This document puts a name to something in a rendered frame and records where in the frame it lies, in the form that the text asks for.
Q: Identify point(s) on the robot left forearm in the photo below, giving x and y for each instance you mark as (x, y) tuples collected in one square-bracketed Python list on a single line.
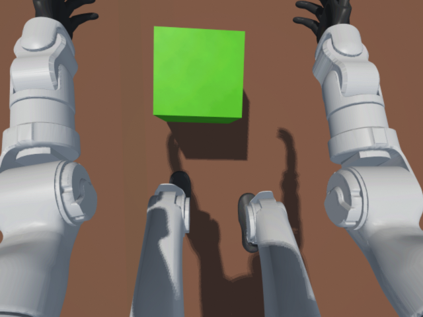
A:
[(42, 98)]

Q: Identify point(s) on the robot right hand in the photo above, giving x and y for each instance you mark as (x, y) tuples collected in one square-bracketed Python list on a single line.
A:
[(334, 12)]

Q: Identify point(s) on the robot left hand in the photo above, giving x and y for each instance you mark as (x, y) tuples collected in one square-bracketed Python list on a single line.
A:
[(61, 11)]

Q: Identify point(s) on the robot right forearm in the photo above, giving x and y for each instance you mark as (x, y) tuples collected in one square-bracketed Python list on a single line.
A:
[(354, 106)]

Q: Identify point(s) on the left robot upper arm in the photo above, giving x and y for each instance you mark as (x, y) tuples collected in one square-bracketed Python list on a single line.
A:
[(42, 207)]

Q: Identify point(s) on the robot right shin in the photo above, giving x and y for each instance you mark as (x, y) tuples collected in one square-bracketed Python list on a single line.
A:
[(264, 195)]

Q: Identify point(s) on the left robot thigh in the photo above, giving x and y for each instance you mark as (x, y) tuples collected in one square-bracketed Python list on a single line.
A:
[(159, 286)]

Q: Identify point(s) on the right robot upper arm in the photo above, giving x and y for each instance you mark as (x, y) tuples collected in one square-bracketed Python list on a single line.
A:
[(380, 207)]

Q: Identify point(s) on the carton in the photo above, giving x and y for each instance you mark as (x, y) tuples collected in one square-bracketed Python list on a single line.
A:
[(198, 74)]

